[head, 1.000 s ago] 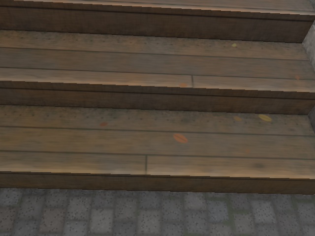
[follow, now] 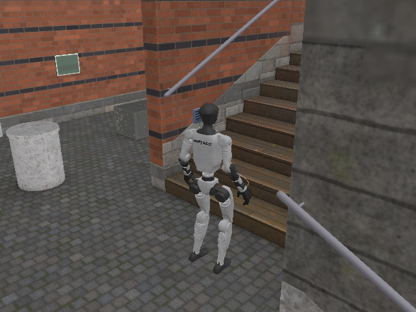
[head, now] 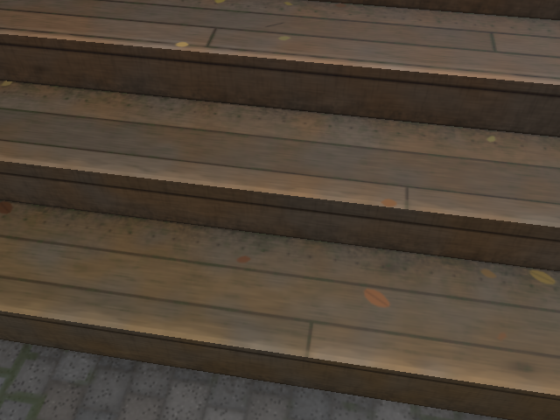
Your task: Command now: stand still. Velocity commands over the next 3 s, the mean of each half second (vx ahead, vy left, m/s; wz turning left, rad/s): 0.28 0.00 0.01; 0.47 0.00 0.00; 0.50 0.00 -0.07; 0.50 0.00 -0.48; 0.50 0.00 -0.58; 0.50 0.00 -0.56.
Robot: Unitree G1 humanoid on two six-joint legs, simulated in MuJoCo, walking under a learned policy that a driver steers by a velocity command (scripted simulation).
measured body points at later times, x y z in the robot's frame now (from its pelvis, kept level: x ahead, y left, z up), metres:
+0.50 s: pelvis +0.11 +0.03 +0.01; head +0.12 +0.04 +0.46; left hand +0.26 +0.29 -0.10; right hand +0.09 -0.24 -0.12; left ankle +0.03 +0.12 -0.74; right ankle +0.15 -0.13 -0.67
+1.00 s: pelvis +0.36 -0.03 +0.01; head +0.37 -0.04 +0.46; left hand +0.35 +0.24 -0.12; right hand +0.49 -0.29 -0.11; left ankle +0.42 +0.13 -0.57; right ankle +0.34 -0.10 -0.74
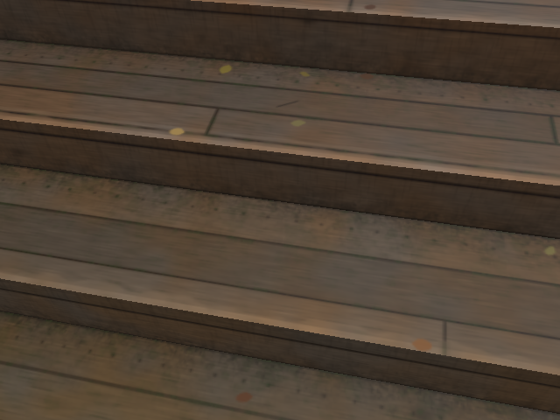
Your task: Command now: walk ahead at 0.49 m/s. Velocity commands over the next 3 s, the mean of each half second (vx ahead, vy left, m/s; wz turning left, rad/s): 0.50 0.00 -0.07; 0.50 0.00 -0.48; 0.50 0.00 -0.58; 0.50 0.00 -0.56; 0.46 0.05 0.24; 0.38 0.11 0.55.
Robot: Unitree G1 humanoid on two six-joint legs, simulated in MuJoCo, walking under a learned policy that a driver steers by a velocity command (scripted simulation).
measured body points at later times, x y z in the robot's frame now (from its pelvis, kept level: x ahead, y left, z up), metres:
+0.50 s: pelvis +0.30 +0.10 +0.11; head +0.32 +0.10 +0.55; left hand +0.43 +0.33 -0.02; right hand +0.33 -0.15 -0.04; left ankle +0.35 +0.14 -0.59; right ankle +0.24 -0.08 -0.37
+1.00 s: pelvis +0.59 +0.06 +0.20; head +0.59 +0.09 +0.65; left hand +0.83 +0.24 +0.09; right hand +0.48 -0.16 +0.06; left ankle +0.43 +0.18 -0.42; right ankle +0.63 -0.03 -0.43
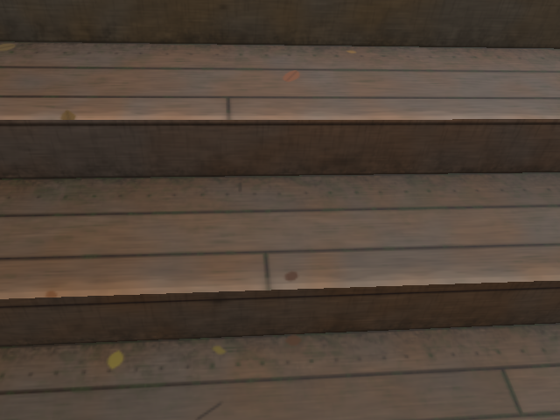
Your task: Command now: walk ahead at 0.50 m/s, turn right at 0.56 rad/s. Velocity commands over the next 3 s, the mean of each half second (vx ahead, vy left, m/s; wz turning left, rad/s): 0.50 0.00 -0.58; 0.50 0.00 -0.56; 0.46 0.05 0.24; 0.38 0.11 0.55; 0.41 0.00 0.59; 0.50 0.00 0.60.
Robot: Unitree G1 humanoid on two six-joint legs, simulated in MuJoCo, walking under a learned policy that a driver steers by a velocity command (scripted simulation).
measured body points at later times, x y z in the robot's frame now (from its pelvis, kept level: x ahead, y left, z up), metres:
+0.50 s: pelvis +0.28 +0.09 +0.18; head +0.27 +0.10 +0.63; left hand +0.44 +0.32 +0.05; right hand +0.36 -0.17 +0.07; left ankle +0.37 +0.17 -0.47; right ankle +0.17 -0.04 -0.37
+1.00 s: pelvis +0.52 -0.03 +0.25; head +0.52 -0.02 +0.70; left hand +0.81 -0.02 +0.16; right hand +0.34 -0.13 +0.10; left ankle +0.38 +0.18 -0.45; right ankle +0.54 -0.18 -0.45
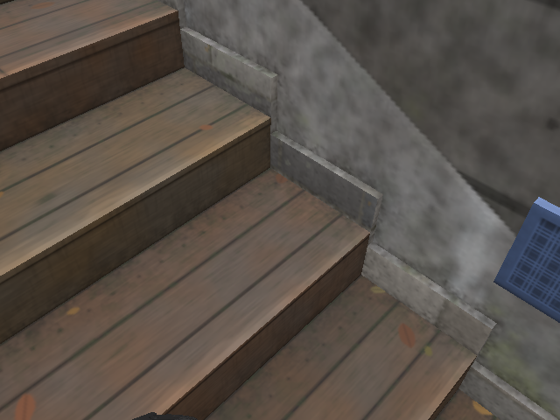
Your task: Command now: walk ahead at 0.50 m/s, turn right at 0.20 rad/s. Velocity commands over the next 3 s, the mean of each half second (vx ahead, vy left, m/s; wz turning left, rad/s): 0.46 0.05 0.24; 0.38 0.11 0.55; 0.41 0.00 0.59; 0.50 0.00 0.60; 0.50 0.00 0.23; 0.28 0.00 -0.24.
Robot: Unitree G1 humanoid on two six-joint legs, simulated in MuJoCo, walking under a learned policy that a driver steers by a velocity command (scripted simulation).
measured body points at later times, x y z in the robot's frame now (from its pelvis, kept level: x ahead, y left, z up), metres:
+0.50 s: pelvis +0.26 +0.03 +0.10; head +0.23 +0.04 +0.54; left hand +0.38 +0.30 -0.02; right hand +0.38 -0.19 -0.02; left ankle +0.29 +0.09 -0.56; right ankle +0.19 -0.15 -0.45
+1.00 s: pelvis +0.56 +0.06 +0.20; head +0.61 +0.08 +0.65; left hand +0.76 +0.31 +0.15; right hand +0.59 -0.18 +0.07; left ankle +0.31 +0.11 -0.45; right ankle +0.73 +0.03 -0.41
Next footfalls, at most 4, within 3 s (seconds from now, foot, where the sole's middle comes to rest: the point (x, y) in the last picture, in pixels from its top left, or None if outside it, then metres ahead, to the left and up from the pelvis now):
0.38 left None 0.33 0.09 -0.60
0.94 right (245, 271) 0.77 0.04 -0.44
1.68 left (31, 204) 0.83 0.47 -0.28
2.14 right None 1.17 0.60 -0.12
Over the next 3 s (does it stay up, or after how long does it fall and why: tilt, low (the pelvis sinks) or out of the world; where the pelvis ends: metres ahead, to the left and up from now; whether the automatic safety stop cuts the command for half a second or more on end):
stays up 1.11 0.94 0.78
